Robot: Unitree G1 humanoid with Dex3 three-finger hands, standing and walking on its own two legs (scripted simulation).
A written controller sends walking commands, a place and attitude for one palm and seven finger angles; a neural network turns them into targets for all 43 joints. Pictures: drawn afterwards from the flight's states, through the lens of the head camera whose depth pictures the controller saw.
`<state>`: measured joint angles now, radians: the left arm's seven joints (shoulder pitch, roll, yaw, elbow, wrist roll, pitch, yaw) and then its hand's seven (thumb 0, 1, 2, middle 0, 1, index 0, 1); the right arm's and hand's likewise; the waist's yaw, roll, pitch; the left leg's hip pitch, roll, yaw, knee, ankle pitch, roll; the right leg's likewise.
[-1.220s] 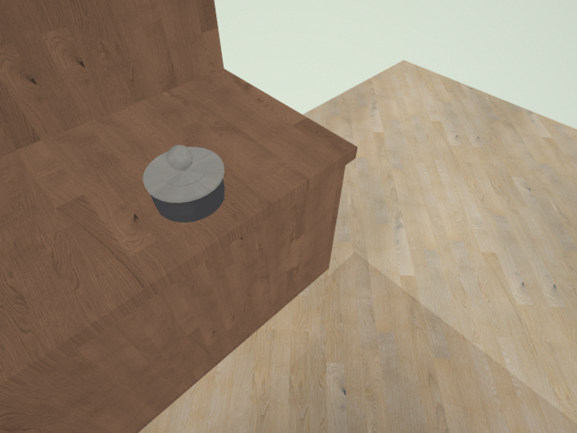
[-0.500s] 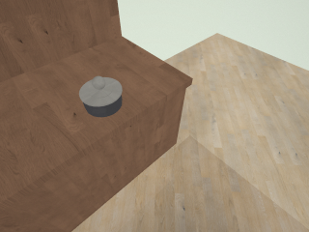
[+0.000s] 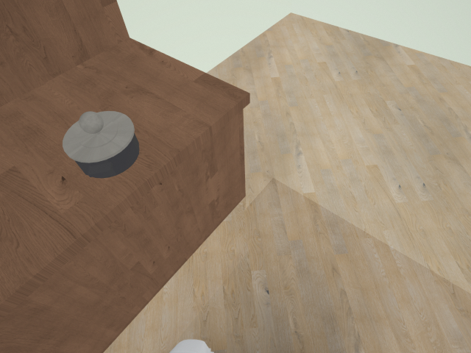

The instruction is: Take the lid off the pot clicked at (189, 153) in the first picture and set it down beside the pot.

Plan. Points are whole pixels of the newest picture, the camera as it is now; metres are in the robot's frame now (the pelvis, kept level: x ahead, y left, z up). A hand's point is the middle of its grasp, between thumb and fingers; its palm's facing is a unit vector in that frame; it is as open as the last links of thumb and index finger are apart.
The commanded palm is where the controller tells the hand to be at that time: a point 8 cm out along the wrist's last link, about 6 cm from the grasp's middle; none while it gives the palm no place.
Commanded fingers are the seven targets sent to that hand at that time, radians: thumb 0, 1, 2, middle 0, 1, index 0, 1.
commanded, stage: walk to a spot facing it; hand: left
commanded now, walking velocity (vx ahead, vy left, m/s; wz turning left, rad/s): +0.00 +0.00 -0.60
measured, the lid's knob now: (91, 122) +0.58 +0.41 +0.01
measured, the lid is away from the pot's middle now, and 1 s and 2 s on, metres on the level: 0.00 0.00 0.00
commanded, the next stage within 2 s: turn to face it in 1.64 s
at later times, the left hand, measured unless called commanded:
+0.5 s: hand (131, 329) +0.17 +0.24 -0.16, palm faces -0.24 -0.93 -0.29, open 7.4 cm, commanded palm none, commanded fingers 0.00 0.90 0.90 -0.20 -0.30 -0.20 -0.30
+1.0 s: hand (219, 286) +0.26 +0.07 -0.14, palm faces -0.61 -0.75 -0.24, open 7.4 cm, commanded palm none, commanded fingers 0.00 0.90 0.90 -0.20 -0.30 -0.20 -0.30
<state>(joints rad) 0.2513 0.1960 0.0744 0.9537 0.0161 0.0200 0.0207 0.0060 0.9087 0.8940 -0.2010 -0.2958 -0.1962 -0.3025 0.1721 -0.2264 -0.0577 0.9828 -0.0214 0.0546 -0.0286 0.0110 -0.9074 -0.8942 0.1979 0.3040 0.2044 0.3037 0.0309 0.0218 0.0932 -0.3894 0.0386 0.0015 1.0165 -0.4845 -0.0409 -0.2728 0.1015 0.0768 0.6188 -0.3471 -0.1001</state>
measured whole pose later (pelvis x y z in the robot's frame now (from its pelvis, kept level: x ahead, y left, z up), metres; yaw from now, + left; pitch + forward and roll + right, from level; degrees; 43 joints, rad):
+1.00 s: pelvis +0.07 -0.05 +0.01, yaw -38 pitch +1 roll +1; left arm 0.23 0.23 0.04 0.89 0.02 0.01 -0.02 0.01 0.90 0.89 -0.21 -0.30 -0.20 -0.30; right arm 0.25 -0.27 -0.04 0.89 -0.03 0.02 0.02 0.01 -0.91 -0.89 0.20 0.30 0.20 0.30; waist -0.01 -0.01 0.05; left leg -0.47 0.07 0.05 0.89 -0.38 -0.07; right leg -0.25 0.05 0.09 0.49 -0.26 -0.05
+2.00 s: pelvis +0.30 -0.37 +0.01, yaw -63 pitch -2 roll -1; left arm 0.27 0.18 0.03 1.01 0.02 -0.03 0.02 0.01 0.91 0.89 -0.20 -0.30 -0.20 -0.30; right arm 0.14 -0.16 -0.01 0.97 -0.02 -0.01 0.00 0.01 -0.91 -0.89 0.20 0.30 0.20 0.30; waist 0.01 0.00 0.03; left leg -0.42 0.07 0.07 0.66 -0.19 -0.05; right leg -0.10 0.06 -0.09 0.46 -0.33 -0.07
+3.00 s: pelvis +0.32 -0.43 +0.00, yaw -28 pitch +0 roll +0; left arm 0.19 0.28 0.08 0.90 0.02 0.07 0.01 0.01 0.91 0.89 -0.20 -0.30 -0.20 -0.30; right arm 0.14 -0.24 -0.05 0.87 -0.02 0.04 0.01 0.01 -0.90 -0.89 0.20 0.30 0.21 0.30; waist 0.00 -0.04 0.10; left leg -0.32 -0.01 0.01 0.56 -0.24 0.03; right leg -0.47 -0.10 -0.03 1.02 -0.44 0.09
